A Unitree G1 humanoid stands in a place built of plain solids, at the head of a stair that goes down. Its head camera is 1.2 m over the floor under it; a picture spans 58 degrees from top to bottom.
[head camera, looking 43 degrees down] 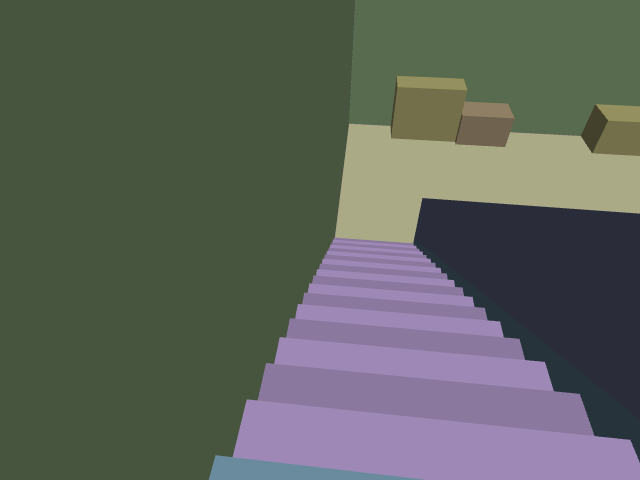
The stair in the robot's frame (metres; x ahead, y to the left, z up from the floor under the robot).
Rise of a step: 0.19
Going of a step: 0.25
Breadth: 1.24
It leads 6 degrees to the right of straight ahead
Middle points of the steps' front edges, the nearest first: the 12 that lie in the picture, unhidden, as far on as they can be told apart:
0.64 -0.37 -0.19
0.89 -0.39 -0.38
1.14 -0.42 -0.57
1.40 -0.45 -0.76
1.65 -0.48 -0.95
1.90 -0.50 -1.14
2.16 -0.53 -1.33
2.41 -0.56 -1.52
2.66 -0.59 -1.71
2.92 -0.62 -1.90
3.17 -0.64 -2.09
3.42 -0.67 -2.28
